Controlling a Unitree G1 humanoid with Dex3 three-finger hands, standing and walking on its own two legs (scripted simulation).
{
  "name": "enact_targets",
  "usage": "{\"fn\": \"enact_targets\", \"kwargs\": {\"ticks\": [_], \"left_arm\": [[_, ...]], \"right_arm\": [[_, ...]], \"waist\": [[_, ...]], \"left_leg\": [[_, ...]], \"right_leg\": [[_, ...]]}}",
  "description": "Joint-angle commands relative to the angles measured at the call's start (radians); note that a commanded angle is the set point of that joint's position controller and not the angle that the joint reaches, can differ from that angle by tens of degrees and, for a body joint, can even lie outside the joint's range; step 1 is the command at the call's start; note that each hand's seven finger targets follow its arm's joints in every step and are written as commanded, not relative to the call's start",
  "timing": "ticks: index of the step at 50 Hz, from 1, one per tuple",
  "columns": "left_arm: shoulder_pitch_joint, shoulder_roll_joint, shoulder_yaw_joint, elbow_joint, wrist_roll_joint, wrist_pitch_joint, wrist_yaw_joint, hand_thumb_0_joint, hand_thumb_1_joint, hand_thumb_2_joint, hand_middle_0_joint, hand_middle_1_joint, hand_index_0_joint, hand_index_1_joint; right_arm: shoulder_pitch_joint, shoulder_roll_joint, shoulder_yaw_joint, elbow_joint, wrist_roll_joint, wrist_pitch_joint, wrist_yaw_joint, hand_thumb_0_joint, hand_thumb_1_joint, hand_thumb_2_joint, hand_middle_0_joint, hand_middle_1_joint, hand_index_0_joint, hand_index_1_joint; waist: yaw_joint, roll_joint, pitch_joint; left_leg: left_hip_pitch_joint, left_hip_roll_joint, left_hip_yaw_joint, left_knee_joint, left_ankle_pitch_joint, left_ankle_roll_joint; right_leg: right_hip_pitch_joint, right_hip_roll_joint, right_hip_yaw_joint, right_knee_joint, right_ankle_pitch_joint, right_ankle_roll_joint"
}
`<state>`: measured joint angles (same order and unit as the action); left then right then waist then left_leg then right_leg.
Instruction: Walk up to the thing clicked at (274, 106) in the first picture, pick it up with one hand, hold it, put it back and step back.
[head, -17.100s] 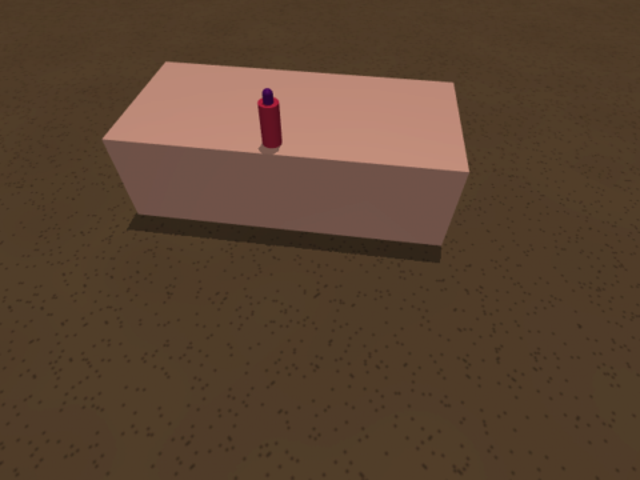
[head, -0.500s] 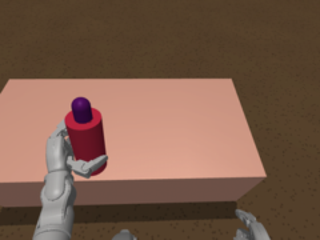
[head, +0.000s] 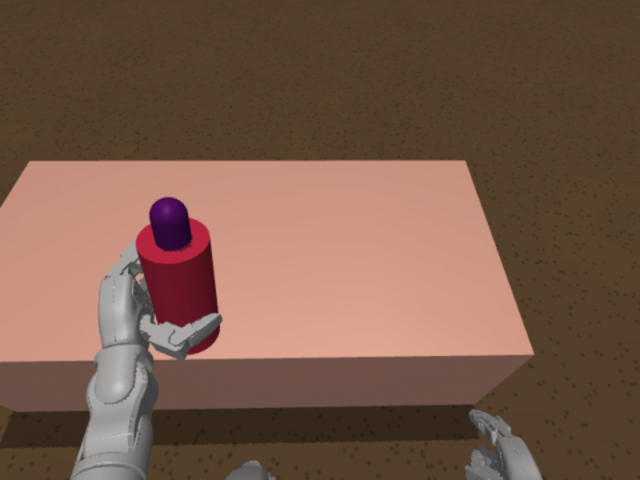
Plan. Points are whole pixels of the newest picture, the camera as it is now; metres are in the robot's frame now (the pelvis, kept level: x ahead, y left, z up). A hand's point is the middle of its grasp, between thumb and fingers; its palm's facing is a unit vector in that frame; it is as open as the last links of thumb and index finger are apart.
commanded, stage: hold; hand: left
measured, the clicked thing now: (180, 275) +0.33 +0.16 +0.09
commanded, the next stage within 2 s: crouch in 1.60 s
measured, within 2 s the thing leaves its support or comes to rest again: neither
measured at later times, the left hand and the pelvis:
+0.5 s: hand (182, 288) +0.33 +0.17 +0.06, palm faces +0.17 -0.99 +0.00, open 11.0 cm; pelvis +0.01 +0.00 +0.00, yaw +0 degrees
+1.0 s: hand (179, 293) +0.33 +0.17 +0.05, palm faces +0.16 -0.99 -0.01, open 11.0 cm; pelvis +0.01 +0.00 +0.00, yaw +0 degrees
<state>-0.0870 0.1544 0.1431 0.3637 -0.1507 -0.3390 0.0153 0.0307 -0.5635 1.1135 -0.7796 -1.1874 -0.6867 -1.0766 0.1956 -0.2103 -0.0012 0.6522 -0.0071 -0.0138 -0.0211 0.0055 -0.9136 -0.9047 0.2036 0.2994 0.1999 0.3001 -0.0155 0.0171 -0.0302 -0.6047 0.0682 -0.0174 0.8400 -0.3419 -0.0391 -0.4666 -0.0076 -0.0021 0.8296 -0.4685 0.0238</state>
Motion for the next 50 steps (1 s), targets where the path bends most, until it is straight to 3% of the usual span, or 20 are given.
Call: {"fn": "enact_targets", "kwargs": {"ticks": [1, 3, 5, 6, 7, 11, 17, 21, 23, 29, 34, 36, 37, 38, 39, 43, 44, 46, 47, 50], "left_arm": [[-0.279, 0.133, 0.057, -0.278, -0.021, -0.097, 0.003, 0.000, 0.071, 1.305, -1.259, -1.463, -1.281, -1.466], [-0.268, 0.130, 0.046, -0.278, -0.016, -0.096, 0.000, 0.000, 0.075, 1.305, -1.263, -1.464, -1.285, -1.467], [-0.253, 0.129, 0.061, -0.265, -0.021, -0.092, 0.004, 0.000, 0.070, 1.296, -1.262, -1.455, -1.283, -1.458], [-0.287, 0.113, 0.039, -0.282, -0.025, -0.095, 0.001, 0.000, 0.076, 1.290, -1.253, -1.451, -1.275, -1.452], [-0.284, 0.122, 0.052, -0.286, -0.026, -0.096, 0.004, 0.000, 0.086, 1.300, -1.267, -1.460, -1.288, -1.463], [-0.303, 0.105, 0.033, -0.266, -0.021, -0.103, 0.008, 0.000, 0.078, 1.302, -1.274, -1.464, -1.295, -1.468], [-0.291, 0.127, 0.039, -0.324, -0.017, -0.107, 0.015, 0.000, 0.067, 1.291, -1.258, -1.447, -1.275, -1.454], [-0.296, 0.095, 0.021, -0.280, -0.022, -0.098, 0.012, 0.000, 0.067, 1.295, -1.260, -1.451, -1.278, -1.457], [-0.270, 0.101, 0.036, -0.238, -0.022, -0.089, 0.012, 0.000, 0.089, 1.288, -1.269, -1.449, -1.288, -1.453], [-0.286, 0.123, 0.045, -0.306, -0.013, -0.106, 0.018, 0.000, 0.093, 1.289, -1.266, -1.454, -1.288, -1.456], [-0.287, 0.131, 0.060, -0.310, -0.014, -0.106, 0.027, 0.000, 0.092, 1.288, -1.266, -1.448, -1.285, -1.453], [-0.278, 0.103, 0.030, -0.289, -0.015, -0.100, 0.020, 0.000, 0.079, 1.294, -1.265, -1.454, -1.282, -1.460], [-0.301, 0.107, 0.030, -0.263, -0.014, -0.101, 0.014, 0.000, 0.092, 1.302, -1.267, -1.457, -1.285, -1.462], [-0.280, 0.112, 0.042, -0.255, -0.014, -0.103, 0.013, 0.000, 0.091, 1.297, -1.259, -1.449, -1.277, -1.455], [-0.285, 0.108, 0.031, -0.239, -0.012, -0.101, 0.007, 0.000, 0.074, 1.295, -1.277, -1.460, -1.293, -1.467], [-0.292, 0.106, 0.021, -0.272, -0.013, -0.106, 0.003, 0.000, 0.100, 1.285, -1.281, -1.460, -1.304, -1.460], [-0.271, 0.122, 0.042, -0.285, -0.014, -0.109, 0.006, 0.000, 0.087, 1.289, -1.276, -1.458, -1.296, -1.461], [-0.276, 0.134, 0.047, -0.317, -0.014, -0.107, 0.009, 0.000, 0.098, 1.293, -1.280, -1.458, -1.299, -1.462], [-0.291, 0.119, 0.025, -0.316, -0.012, -0.105, 0.008, 0.000, 0.073, 1.290, -1.280, -1.462, -1.299, -1.466], [-0.304, 0.110, 0.034, -0.271, -0.013, -0.103, 0.019, 0.000, 0.076, 1.286, -1.279, -1.450, -1.295, -1.456]], "right_arm": [[-0.044, -0.131, -0.048, -0.131, 0.006, -0.039, -0.009, 0.000, -0.912, -0.905, 0.200, 0.300, 0.200, 0.300], [-0.047, -0.126, -0.045, -0.135, 0.007, -0.033, -0.010, 0.000, -0.913, -0.905, 0.200, 0.300, 0.200, 0.300], [-0.034, -0.128, -0.047, -0.128, 0.006, -0.037, -0.007, 0.000, -0.915, -0.906, 0.200, 0.300, 0.200, 0.300], [-0.041, -0.124, -0.045, -0.124, 0.007, -0.037, -0.006, 0.000, -0.916, -0.906, 0.200, 0.300, 0.200, 0.300], [-0.043, -0.126, -0.045, -0.129, 0.006, -0.037, -0.007, 0.000, -0.914, -0.906, 0.200, 0.300, 0.200, 0.300], [-0.043, -0.130, -0.047, -0.124, 0.007, -0.041, -0.008, 0.000, -0.912, -0.905, 0.200, 0.300, 0.200, 0.300], [-0.030, -0.131, -0.048, -0.128, 0.005, -0.043, -0.012, 0.000, -0.914, -0.906, 0.200, 0.300, 0.200, 0.300], [-0.030, -0.131, -0.051, -0.117, 0.005, -0.042, -0.008, 0.000, -0.914, -0.906, 0.200, 0.300, 0.200, 0.300], [-0.036, -0.133, -0.051, -0.118, 0.007, -0.039, -0.008, 0.000, -0.913, -0.905, 0.200, 0.300, 0.200, 0.300], [-0.034, -0.124, -0.048, -0.131, 0.003, -0.033, -0.002, 0.000, -0.912, -0.905, 0.200, 0.300, 0.200, 0.300], [-0.026, -0.124, -0.048, -0.122, 0.002, -0.034, -0.005, 0.000, -0.914, -0.906, 0.200, 0.300, 0.200, 0.300], [-0.020, -0.127, -0.049, -0.117, 0.003, -0.035, -0.007, 0.000, -0.918, -0.907, 0.200, 0.300, 0.200, 0.300], [-0.027, -0.131, -0.050, -0.113, 0.004, -0.034, -0.005, 0.000, -0.914, -0.907, 0.200, 0.300, 0.200, 0.300], [-0.033, -0.126, -0.051, -0.115, 0.007, -0.031, -0.005, 0.000, -0.913, -0.906, 0.200, 0.300, 0.200, 0.300], [-0.030, -0.129, -0.052, -0.112, 0.004, -0.031, -0.006, 0.000, -0.917, -0.907, 0.200, 0.300, 0.200, 0.300], [-0.019, -0.130, -0.055, -0.118, 0.003, -0.032, 0.002, 0.000, -0.914, -0.905, 0.200, 0.300, 0.200, 0.300], [-0.028, -0.128, -0.054, -0.124, 0.005, -0.031, 0.004, 0.000, -0.912, -0.905, 0.200, 0.300, 0.200, 0.300], [-0.016, -0.128, -0.054, -0.123, 0.004, -0.030, 0.003, 0.000, -0.915, -0.906, 0.200, 0.300, 0.200, 0.300], [-0.023, -0.129, -0.052, -0.123, 0.006, -0.032, 0.004, 0.000, -0.916, -0.906, 0.200, 0.300, 0.200, 0.300], [-0.032, -0.128, -0.054, -0.118, 0.006, -0.031, 0.005, 0.000, -0.915, -0.906, 0.200, 0.300, 0.200, 0.300]], "waist": [[0.003, 0.012, -0.301], [0.003, 0.014, -0.286], [0.001, 0.004, -0.307], [-0.009, 0.017, -0.288], [-0.007, 0.009, -0.296], [-0.017, 0.010, -0.258], [-0.003, 0.022, -0.336], [-0.016, 0.013, -0.291], [-0.008, -0.005, -0.259], [0.006, 0.021, -0.317], [-0.007, 0.024, -0.327], [-0.019, 0.003, -0.325], [-0.027, 0.001, -0.269], [-0.010, -0.011, -0.259], [-0.020, -0.018, -0.271], [-0.010, 0.030, -0.315], [0.007, 0.026, -0.326], [0.001, 0.026, -0.366], [-0.007, 0.036, -0.337], [-0.013, 0.024, -0.274]], "left_leg": [[0.265, -0.038, 0.027, -0.092, 0.182, 0.041], [0.263, -0.039, 0.029, -0.094, 0.188, 0.041], [0.273, -0.036, 0.025, -0.089, 0.219, 0.043], [0.269, -0.038, 0.028, -0.088, 0.212, 0.044], [0.272, -0.036, 0.025, -0.091, 0.207, 0.044], [0.270, -0.032, 0.022, -0.100, 0.189, 0.040], [0.320, -0.032, 0.021, -0.094, 0.243, 0.041], [0.307, -0.027, 0.014, -0.100, 0.236, 0.040], [0.272, -0.029, 0.018, -0.101, 0.221, 0.043], [0.290, -0.038, 0.030, -0.087, 0.261, 0.043], [0.305, -0.032, 0.021, -0.089, 0.271, 0.044], [0.314, -0.029, 0.021, -0.081, 0.299, 0.050], [0.286, -0.028, 0.018, -0.090, 0.267, 0.048], [0.268, -0.032, 0.021, -0.089, 0.257, 0.047], [0.271, -0.032, 0.022, -0.086, 0.247, 0.053], [0.299, -0.032, 0.022, -0.079, 0.293, 0.046], [0.299, -0.035, 0.025, -0.081, 0.289, 0.045], [0.325, -0.032, 0.021, -0.074, 0.336, 0.048], [0.321, -0.031, 0.021, -0.084, 0.308, 0.044], [0.284, -0.026, 0.010, -0.104, 0.235, 0.040]], "right_leg": [[0.010, 0.023, -0.024, -0.148, 0.302, -0.011], [0.006, 0.024, -0.023, -0.153, 0.306, -0.010], [0.019, 0.026, -0.028, -0.143, 0.335, -0.009], [0.001, 0.024, -0.023, -0.148, 0.333, -0.008], [0.006, 0.025, -0.026, -0.148, 0.327, -0.008], [-0.030, 0.028, -0.030, -0.143, 0.302, -0.013], [0.016, 0.027, -0.029, -0.145, 0.350, -0.010], [-0.005, 0.031, -0.036, -0.142, 0.335, -0.011], [-0.009, 0.029, -0.033, -0.148, 0.328, -0.011], [0.032, 0.023, -0.025, -0.147, 0.378, -0.008], [0.028, 0.028, -0.029, -0.139, 0.378, -0.008], [0.021, 0.028, -0.027, -0.141, 0.415, -0.003], [-0.001, 0.028, -0.031, -0.140, 0.378, -0.006], [0.002, 0.025, -0.029, -0.145, 0.373, -0.006], [0.000, 0.023, -0.025, -0.148, 0.372, -0.004], [0.018, 0.024, -0.028, -0.138, 0.398, -0.008], [0.036, 0.023, -0.029, -0.143, 0.396, -0.008], [0.056, 0.025, -0.029, -0.136, 0.444, -0.004], [0.031, 0.027, -0.031, -0.139, 0.410, -0.010], [-0.009, 0.032, -0.041, -0.140, 0.326, -0.016]]}}
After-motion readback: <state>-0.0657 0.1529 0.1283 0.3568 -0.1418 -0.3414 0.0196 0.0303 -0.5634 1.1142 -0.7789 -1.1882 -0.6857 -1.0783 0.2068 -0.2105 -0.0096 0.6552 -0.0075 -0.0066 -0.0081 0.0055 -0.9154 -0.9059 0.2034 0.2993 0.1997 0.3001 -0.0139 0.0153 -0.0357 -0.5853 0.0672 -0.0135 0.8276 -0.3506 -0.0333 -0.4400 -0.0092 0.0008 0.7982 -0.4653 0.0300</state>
